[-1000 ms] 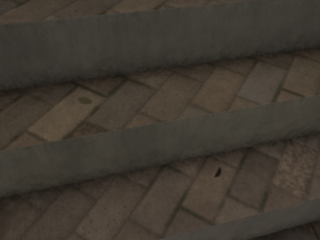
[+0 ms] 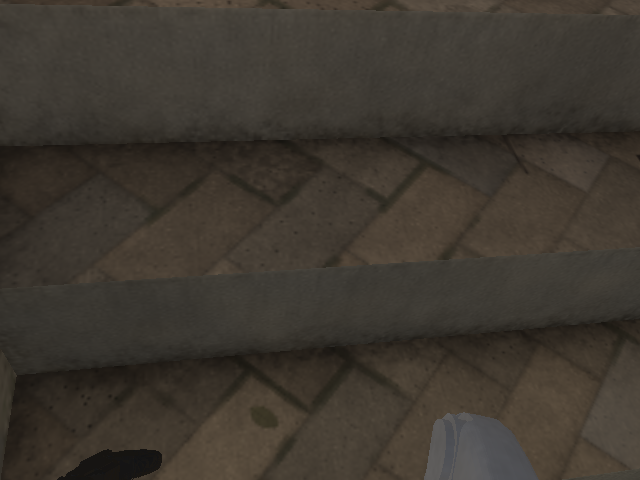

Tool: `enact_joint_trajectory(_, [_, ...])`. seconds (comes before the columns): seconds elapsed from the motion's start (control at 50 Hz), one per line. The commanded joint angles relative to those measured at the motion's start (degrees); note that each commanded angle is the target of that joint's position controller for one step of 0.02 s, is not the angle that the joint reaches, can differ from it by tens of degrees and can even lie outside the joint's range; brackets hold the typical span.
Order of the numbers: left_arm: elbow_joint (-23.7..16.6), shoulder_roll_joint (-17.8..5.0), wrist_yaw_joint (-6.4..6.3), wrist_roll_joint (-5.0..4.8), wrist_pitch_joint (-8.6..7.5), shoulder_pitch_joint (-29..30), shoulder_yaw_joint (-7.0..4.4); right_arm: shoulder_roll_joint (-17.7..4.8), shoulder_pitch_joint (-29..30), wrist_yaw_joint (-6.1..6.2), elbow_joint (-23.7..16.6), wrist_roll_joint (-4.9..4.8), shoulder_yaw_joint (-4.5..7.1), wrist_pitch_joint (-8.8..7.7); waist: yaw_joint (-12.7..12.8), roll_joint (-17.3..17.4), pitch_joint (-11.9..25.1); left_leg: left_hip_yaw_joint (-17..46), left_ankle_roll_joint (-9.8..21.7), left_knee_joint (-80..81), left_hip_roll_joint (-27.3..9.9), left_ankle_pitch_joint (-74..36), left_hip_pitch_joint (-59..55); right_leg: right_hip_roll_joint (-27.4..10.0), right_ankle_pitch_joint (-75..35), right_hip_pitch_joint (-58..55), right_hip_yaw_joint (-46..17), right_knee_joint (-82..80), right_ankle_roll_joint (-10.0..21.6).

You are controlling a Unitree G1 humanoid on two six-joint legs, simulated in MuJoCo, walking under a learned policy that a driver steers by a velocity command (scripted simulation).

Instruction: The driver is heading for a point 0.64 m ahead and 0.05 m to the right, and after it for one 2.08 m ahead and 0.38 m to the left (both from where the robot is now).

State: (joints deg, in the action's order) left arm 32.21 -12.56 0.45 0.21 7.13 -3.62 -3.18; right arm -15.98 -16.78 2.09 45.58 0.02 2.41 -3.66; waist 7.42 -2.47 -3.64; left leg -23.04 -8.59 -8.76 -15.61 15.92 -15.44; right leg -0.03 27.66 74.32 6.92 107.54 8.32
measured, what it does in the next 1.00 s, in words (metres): climbs: right foot 0.21 m higher, then left foot 0.21 m higher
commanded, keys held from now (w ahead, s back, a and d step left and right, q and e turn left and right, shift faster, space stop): w+e+shift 0.20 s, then w+shift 0.02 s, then w+q+shift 0.78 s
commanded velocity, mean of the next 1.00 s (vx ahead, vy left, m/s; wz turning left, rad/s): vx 1.00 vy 0.00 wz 0.14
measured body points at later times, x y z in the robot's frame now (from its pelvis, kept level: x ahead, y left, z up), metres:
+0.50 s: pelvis +0.19 -0.09 +0.21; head +0.21 -0.12 +0.66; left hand +0.09 +0.16 +0.10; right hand +0.50 -0.23 +0.22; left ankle +0.22 +0.03 -0.15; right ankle +0.17 -0.10 -0.53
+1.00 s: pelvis +0.37 -0.13 +0.34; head +0.40 -0.21 +0.78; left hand +0.64 +0.07 +0.36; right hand +0.51 -0.38 +0.18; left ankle +0.32 -0.07 -0.32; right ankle +0.42 -0.29 -0.21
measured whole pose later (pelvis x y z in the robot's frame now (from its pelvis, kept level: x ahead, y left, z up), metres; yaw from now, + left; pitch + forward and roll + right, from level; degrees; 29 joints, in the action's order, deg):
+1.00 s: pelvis +0.37 -0.13 +0.34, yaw +8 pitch +5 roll +7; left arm 27.9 -8.0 -1.4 4.1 -4.7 4.7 2.5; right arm -16.2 -11.0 6.9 47.3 3.2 2.7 -1.2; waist -0.9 3.3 3.3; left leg -4.7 7.2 -57.9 12.9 33.8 30.0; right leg -0.9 24.1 55.4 -15.8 97.1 -3.2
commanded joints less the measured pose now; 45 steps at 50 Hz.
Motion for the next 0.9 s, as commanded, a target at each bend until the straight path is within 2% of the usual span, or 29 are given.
enact_joint_trajectory(0.02, [-2.31, -7.62, -0.19, -0.21, -1.02, -20.97, -2.41, -17.98, 13.45, -0.8, -8.23, -1.43, 3.8, 0.0, 13.18, 19.25, 19.53, 3.18, 18.84, -22.08, -7.08, -121.97, 16.7, 4.99, 5.42, -53.04, 3.53, -16.32, 2.38])
enact_joint_trajectory(0.04, [-2.45, -10.56, -0.32, -0.77, -0.93, -25.72, -3.63, -19.31, 11.89, -2.05, -7.02, -1.9, 4.76, -0.48, 13.14, 20.79, 24.4, 6.51, 18.76, -36.85, -9.28, -118.5, 14.0, 7.94, 16.74, -57.23, 1.98, -24.62, 3.3])
enact_joint_trajectory(0.06, [-3.83, -11.4, 0.96, -2.02, -2.07, -19.56, -4.79, -17.5, 8.76, -3.08, -7.38, -2.97, 4.92, -0.5, 9.38, 23.45, 19.7, 12.13, 17.48, -50.56, -7.85, -109.5, 15.16, 14.6, 24.67, -51.93, -6.68, -40.75, 4.42])
enact_joint_trajectory(0.08, [-3.62, -17.99, 1.05, -1.27, -2.53, -1.02, -5.38, -7.23, 5.37, -4.96, -13.73, -2.69, 2.88, -1.99, -3.76, -10.59, 19.92, 15.87, 10.57, -79.43, 14.81, -39.97, 46.66, 1.68, 35.05, -62.77, -52.11, -73.49, 14.49])
enact_joint_trajectory(0.1, [-5.55, -17.58, 0.09, 0.47, -2.66, -1.85, -6.32, -3.91, 15.71, -6.68, -18.23, -0.33, 1.52, -3.57, -0.94, -7.57, 26.59, 28.61, 10.29, -107.22, 21.35, -18.74, 56.74, -0.57, 33.85, -66.32, -66.15, -88.31, 13.49])
enact_joint_trajectory(0.12, [-2.72, -13.58, -0.82, 2.46, -3.09, -0.64, -5.16, 0.89, 20.3, -6.48, -20.81, 1.18, 0.22, -3.85, -2.66, -3.63, 27.98, 31.96, 12.15, -116.29, 20.38, -20.71, 57.07, 1.06, 29.08, -58.33, -62.08, -86.63, 9.6])
enact_joint_trajectory(0.16, [7.6, -8.4, -1.8, 4.52, -7.04, -11.16, -3.55, 8.07, 25.02, -2.94, -25.07, 4.47, -3.55, -4.21, -3.52, -0.28, 14.28, 30.64, 14.3, -120.11, 18.35, -19.25, 68.61, 2.59, 21.77, -49.75, -57.84, -83.43, 6.64])
enact_joint_trajectory(0.18, [12.05, -3.77, -2.52, 1.66, -7.2, -19.23, -2.35, 6.45, 28.04, -2.34, -21.63, 7.02, -3.86, -3.9, 1.94, -0.28, 11.03, 27.38, 13.75, -103.94, 18.87, -15.08, 66.69, 10.09, 2.64, -59.09, -51.56, -80.44, 7.51])
enact_joint_trajectory(0.22, [17.09, -7.77, -4.02, 2.3, -6.68, -28.77, -3.8, 2.31, 30.43, -2.5, -21.05, 6.14, -2.74, -4.17, 5.87, -0.23, 12.28, 27.16, 9.43, -103.28, 23.85, -2.72, 76.32, 9.27, -41.36, -79.04, -45.82, -69.06, 11.67])
enact_joint_trajectory(0.26, [19.73, -8.19, -4.8, 2.4, -7.82, -35.65, -4.55, 3.03, 33.91, -3.01, -22.67, 3.44, -3.22, -4.47, 7.81, 0.41, 19.65, 26.75, 8.09, -100.08, 23.65, 6.0, 77.89, 4.1, -55.17, -96.08, -41.87, -72.57, 10.34])
enact_joint_trajectory(0.28, [21.05, -7.51, -5.2, 2.22, -8.96, -36.01, -4.09, 3.11, 34.84, -2.76, -22.15, 3.84, -3.69, -4.1, 6.54, 0.89, 17.78, 26.71, 8.98, -95.9, 21.78, 7.97, 78.42, 3.11, -61.66, -98.34, -39.65, -72.97, 6.47])
enact_joint_trajectory(0.34, [20.6, 0.32, -3.58, 2.6, -11.27, -34.42, -1.74, 11.36, 32.77, -4.56, -20.77, 2.65, -6.1, -2.19, 1.75, 3.74, 17.64, 21.6, 12.13, -100.06, 21.07, 5.6, 73.43, 0.46, -55.91, -88.99, -33.58, -80.32, 1.73])
enact_joint_trajectory(0.4, [18.51, -0.2, -1.94, 2.34, -14.95, -28.15, -1.03, 13.64, 29.78, -3.78, -19.18, 2.81, -6.39, 0.36, -3.95, 5.15, 12.31, 20.25, 12.94, -105.15, 18.7, 6.37, 79.28, -4.67, -43.08, -73.69, -38.97, -85.1, 0.38])
enact_joint_trajectory(0.46, [22.35, -2.59, -0.82, 4.16, -16.57, -32.43, -0.87, 14.72, 33.04, -1.11, -18.51, 2.04, -6.1, 0.45, -1.89, 2.33, 7.42, 22.4, 15.8, -134.15, 20.28, 5.73, 99.52, -10.03, -13.24, -71.93, -45.09, -89.15, 2.64])
enact_joint_trajectory(0.48, [24.92, -2.58, -0.63, 3.93, -17.1, -34.86, -0.82, 16.37, 36.12, -0.56, -18.38, 1.69, -6.14, 0.62, 0.55, -0.21, 4.52, 23.9, 17.44, -141.21, 21.46, 6.24, 107.28, -10.44, -6.38, -73.09, -43.05, -89.78, 0.69])
enact_joint_trajectory(0.52, [29.45, -0.66, -0.64, 3.27, -16.43, -36.44, 0.29, 18.95, 38.94, -0.12, -17.88, 1.15, -6.91, 1.18, 0.89, 5.07, -0.59, 25.41, 20.07, -135.57, 22.88, -0.5, 108.96, -7.17, -7.78, -66.84, -33.76, -90.34, -8.57])
enact_joint_trajectory(0.58, [31.98, -0.28, -3.02, 0.98, -14.87, -33.73, 1.96, 15.26, 46.33, -0.26, -20.52, 0.56, -6.82, 3.67, 3.39, -0.14, -6.01, 13.8, 17.61, -114.45, 23.66, -1.71, 90.76, -4.96, -10.63, -46.82, -27.95, -108.36, -10.57])
enact_joint_trajectory(0.62, [35.9, -0.08, -4.68, 1.14, -13.28, -38.56, 2.65, 17.02, 38.6, -0.72, -16.89, -0.1, -6.96, 3.87, 0.61, -5.05, 1.08, 11.29, 17.48, -115.89, 23.16, 1.27, 92.66, -6.75, -42.41, -61.91, -22.79, -101.96, -8.87])
enact_joint_trajectory(0.68, [33.0, -2.55, -5.42, -0.92, -13.9, -34.76, 2.04, 11.52, 25.09, -1.94, -10.13, -0.95, -6.06, 3.58, -6.25, -4.35, 12.67, 4.06, 20.28, -94.86, 23.65, 10.47, 67.69, -7.16, -102.29, -69.08, -5.68, -95.2, -11.18])
enact_joint_trajectory(0.7, [30.98, -3.99, -6.87, -3.15, -14.7, -34.23, 1.96, 7.28, 26.96, -1.8, -10.33, -1.77, -5.16, 4.01, -6.63, -6.78, 14.31, 1.12, 18.47, -81.64, 25.53, 17.51, 56.95, -9.26, -121.32, -67.47, -6.85, -96.97, -9.21])
enact_joint_trajectory(0.74, [29.57, -9.0, -9.27, -3.24, -14.81, -32.95, 1.2, 2.69, 20.33, -1.48, -6.66, -4.19, -3.6, 6.19, -11.91, -14.67, 17.92, 2.04, 16.55, -70.45, 27.99, 30.46, 51.98, -13.09, -150.18, -78.31, -8.08, -85.46, -6.41])
enact_joint_trajectory(0.76, [28.37, -10.62, -9.17, -3.6, -14.8, -32.79, 0.4, 1.06, 17.76, -1.89, -5.81, -5.0, -3.09, 6.43, -13.15, -12.92, 20.22, 2.23, 16.32, -62.52, 31.18, 36.65, 50.7, -13.99, -153.24, -83.14, -7.99, -77.02, -5.8])
enact_joint_trajectory(0.78, [24.46, -10.79, -9.87, -2.5, -15.31, -25.79, -0.61, -0.83, 13.44, -1.13, -5.89, -2.62, -1.98, 7.26, -18.31, -9.95, 18.1, 15.89, 19.76, -50.93, 26.12, 28.02, 46.89, -16.03, -150.35, -82.09, -12.54, -65.8, -9.54])
enact_joint_trajectory(0.8, [19.0, -13.6, -9.7, -3.32, -14.83, -15.11, -1.92, -4.33, 6.48, -0.92, -3.44, -1.8, -0.02, 7.94, -24.91, -2.24, 17.87, 16.9, 25.55, -40.88, 24.02, 12.95, 43.23, -8.34, -120.1, -76.87, -8.79, -42.61, -11.09])
enact_joint_trajectory(0.82, [11.12, -7.75, -6.27, -2.88, -13.97, -3.93, -1.72, 0.24, 12.25, -0.05, 0.32, -1.69, -0.54, 8.3, -22.24, 23.15, 10.4, 40.03, 38.19, -36.8, 17.76, -3.85, 29.79, 8.52, -22.4, -30.78, -10.08, -7.12, -17.34])
enact_joint_trajectory(0.84, [1.19, -1.78, -4.92, 2.15, -14.31, 10.01, 1.15, 6.83, 18.02, 2.51, -1.34, 0.9, -2.09, 7.52, -16.67, 22.18, 4.56, 58.77, 40.07, -30.71, 11.72, -0.87, 45.05, 6.66, 9.46, -16.17, -24.94, 18.65, -16.1])
enact_joint_trajectory(0.86, [-5.97, 3.87, -3.68, 3.67, -14.08, 14.81, 3.5, 9.13, 19.96, 3.95, -2.97, 2.8, -2.29, 5.61, -13.69, 15.21, -1.9, 62.12, 36.61, -30.37, 7.04, 2.84, 54.86, 2.33, 15.65, -8.56, -34.62, 22.93, -13.1])
enact_joint_trajectory(0.88, [-6.98, 6.08, -2.68, 4.31, -13.36, 7.15, 4.71, 8.15, 21.04, 4.97, -3.97, 5.14, -1.93, 4.1, -6.95, 2.96, -2.95, 60.74, 31.08, -31.65, 5.53, 1.34, 61.21, -0.56, 14.78, -9.95, -37.7, 19.69, -9.4])
enact_joint_trajectory(0.9, [-6.48, 6.45, -2.15, 4.62, -13.02, 1.15, 5.76, 5.35, 20.02, 5.11, -5.69, 4.84, -1.56, 2.36, -3.14, -9.08, 2.53, 56.58, 27.17, -29.54, 6.6, 0.03, 56.12, -0.82, 5.71, -12.6, -33.62, 12.53, -8.16])
Keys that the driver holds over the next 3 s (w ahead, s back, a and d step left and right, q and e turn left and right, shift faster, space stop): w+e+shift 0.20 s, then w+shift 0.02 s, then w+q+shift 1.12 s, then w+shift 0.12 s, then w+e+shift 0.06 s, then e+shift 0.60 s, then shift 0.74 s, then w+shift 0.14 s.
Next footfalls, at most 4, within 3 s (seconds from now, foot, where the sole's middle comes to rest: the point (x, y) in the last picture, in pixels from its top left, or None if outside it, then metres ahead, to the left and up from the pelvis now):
0.06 right None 0.21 -0.10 -0.56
0.78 left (395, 475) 0.36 -0.07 -0.35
1.06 right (542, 390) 0.52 -0.29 -0.35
1.42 left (372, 208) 0.64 0.03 -0.14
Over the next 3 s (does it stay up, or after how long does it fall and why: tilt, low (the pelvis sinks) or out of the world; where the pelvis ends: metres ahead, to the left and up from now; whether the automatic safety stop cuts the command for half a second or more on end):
stays up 0.74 0.29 0.82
